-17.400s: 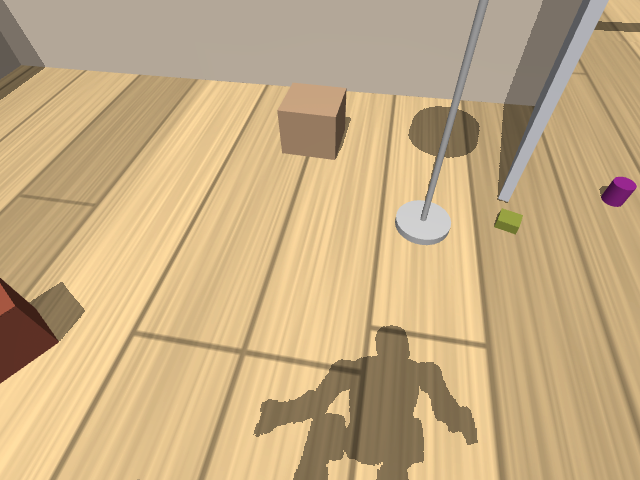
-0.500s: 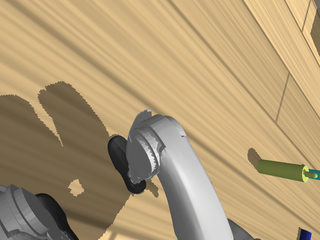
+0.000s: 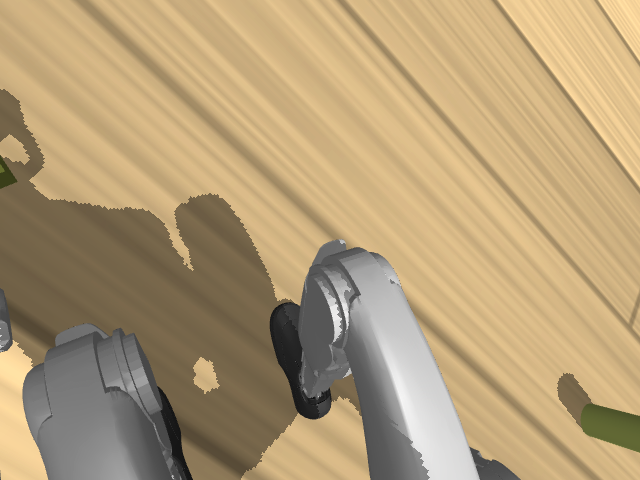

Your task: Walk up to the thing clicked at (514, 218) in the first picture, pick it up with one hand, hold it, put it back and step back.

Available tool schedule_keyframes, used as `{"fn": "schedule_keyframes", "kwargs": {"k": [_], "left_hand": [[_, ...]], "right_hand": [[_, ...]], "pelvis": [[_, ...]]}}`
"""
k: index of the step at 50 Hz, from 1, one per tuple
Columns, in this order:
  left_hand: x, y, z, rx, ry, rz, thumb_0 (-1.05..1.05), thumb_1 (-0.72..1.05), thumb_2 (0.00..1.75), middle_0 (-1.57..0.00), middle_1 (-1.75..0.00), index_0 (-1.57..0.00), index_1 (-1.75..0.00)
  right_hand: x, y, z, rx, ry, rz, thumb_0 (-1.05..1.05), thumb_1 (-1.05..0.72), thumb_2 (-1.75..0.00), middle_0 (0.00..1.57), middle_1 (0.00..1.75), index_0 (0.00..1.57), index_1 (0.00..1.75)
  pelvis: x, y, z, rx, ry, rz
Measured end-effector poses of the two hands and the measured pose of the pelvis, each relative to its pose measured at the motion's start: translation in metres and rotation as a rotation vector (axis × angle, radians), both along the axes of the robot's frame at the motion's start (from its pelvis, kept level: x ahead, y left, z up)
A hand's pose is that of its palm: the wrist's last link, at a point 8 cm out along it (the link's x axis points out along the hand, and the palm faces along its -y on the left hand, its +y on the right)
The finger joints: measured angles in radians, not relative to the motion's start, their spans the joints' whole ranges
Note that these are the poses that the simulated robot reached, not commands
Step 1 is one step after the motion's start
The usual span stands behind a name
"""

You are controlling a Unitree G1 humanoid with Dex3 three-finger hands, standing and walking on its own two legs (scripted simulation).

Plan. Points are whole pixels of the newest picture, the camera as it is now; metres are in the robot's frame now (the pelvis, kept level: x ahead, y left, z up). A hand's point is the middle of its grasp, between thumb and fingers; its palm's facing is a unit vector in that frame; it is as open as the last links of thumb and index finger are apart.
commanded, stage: settle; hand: left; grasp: from above
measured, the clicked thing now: out of the picture +0.52 +0.30 -0.24
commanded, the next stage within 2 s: lift in 0.22 s
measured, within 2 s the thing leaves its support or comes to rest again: neither
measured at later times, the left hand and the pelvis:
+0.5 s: hand out of the picture +0.50 +0.28 -0.15, palm faces -0.38 -0.18 -0.90, open 10.8 cm; pelvis +0.00 -0.01 +0.01, yaw +5 degrees
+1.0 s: hand out of the picture +0.42 +0.30 -0.01, palm faces -0.40 -0.17 -0.90, open 10.8 cm; pelvis +0.00 -0.01 +0.10, yaw +8 degrees
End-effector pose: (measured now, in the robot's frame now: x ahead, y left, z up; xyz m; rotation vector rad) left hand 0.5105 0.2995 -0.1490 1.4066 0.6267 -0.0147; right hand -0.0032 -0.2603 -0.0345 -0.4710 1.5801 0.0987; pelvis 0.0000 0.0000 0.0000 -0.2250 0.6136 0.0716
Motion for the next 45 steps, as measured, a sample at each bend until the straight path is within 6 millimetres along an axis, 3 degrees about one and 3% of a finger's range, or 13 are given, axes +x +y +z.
{"fn": "schedule_keyframes", "kwargs": {"k": [13,23,33,45], "left_hand": [[-0.003,-0.017,0.034,0.007,0.02,-0.047,0.0,-0.11,0.36,-0.77,-0.4,-0.78,-0.39],[-0.002,-0.016,0.056,0.012,0.007,-0.016,0.0,-0.11,0.4,-0.75,-0.41,-0.76,-0.41],[-0.022,-0.011,0.09,-0.007,0.028,-0.025,0.0,-0.1,0.4,-0.73,-0.43,-0.74,-0.42],[-0.064,0.001,0.164,0.007,0.027,-0.03,0.0,-0.09,0.39,-0.73,-0.42,-0.74,-0.42]], "right_hand": [[0.027,-0.009,-0.03,0.031,-0.074,-0.012,0.0,-0.89,-0.89,0.2,0.3,0.2,0.3],[0.031,-0.012,-0.039,0.043,-0.091,-0.046,0.0,-0.9,-0.89,0.2,0.3,0.2,0.3],[0.035,-0.019,-0.026,0.015,-0.097,-0.096,0.0,-0.9,-0.9,0.2,0.3,0.2,0.3],[0.071,-0.021,0.009,-0.014,-0.225,-0.127,0.0,-0.9,-0.9,0.2,0.3,0.2,0.3]], "pelvis": [[-0.001,-0.006,0.003,0.054,0.006,0.019],[-0.001,-0.011,0.007,0.079,0.022,0.023],[-0.001,-0.011,0.027,0.091,0.034,0.033],[-0.005,-0.007,0.075,0.111,0.028,0.052]]}}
